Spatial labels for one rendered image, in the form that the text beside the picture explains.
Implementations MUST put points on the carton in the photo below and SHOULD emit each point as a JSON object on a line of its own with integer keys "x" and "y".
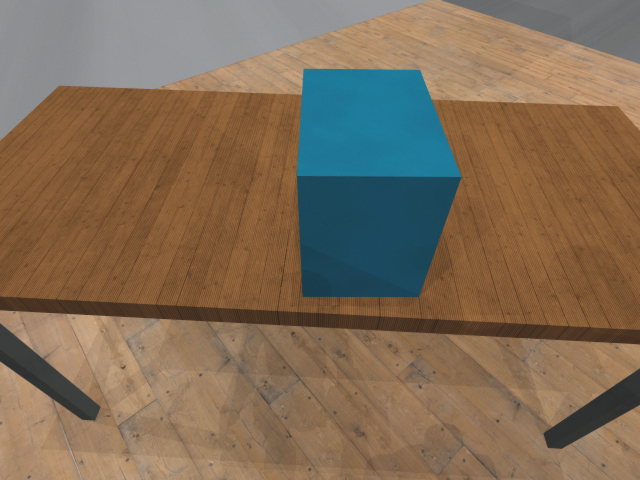
{"x": 376, "y": 179}

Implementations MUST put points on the table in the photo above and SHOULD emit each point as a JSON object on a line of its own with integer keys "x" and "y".
{"x": 183, "y": 205}

